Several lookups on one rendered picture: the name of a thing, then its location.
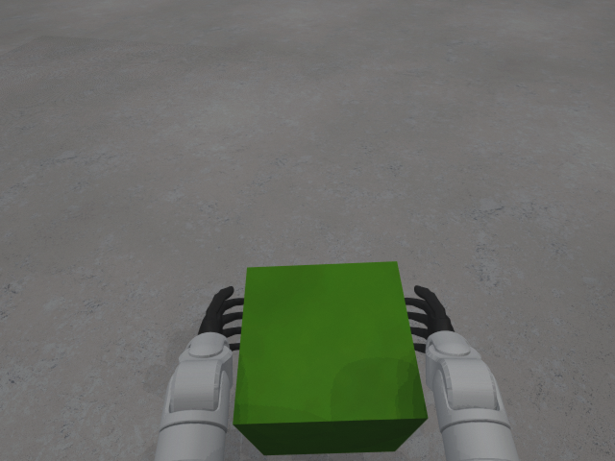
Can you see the robot left hand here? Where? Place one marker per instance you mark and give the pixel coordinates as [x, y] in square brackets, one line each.
[215, 320]

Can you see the robot left forearm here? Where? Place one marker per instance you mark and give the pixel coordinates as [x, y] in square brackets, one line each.
[194, 419]

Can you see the robot right hand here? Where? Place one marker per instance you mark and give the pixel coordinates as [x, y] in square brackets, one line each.
[435, 319]

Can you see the robot right forearm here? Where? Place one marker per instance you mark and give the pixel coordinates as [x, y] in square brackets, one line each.
[469, 405]

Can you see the carton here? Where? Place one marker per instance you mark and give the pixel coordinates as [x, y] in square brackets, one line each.
[326, 360]

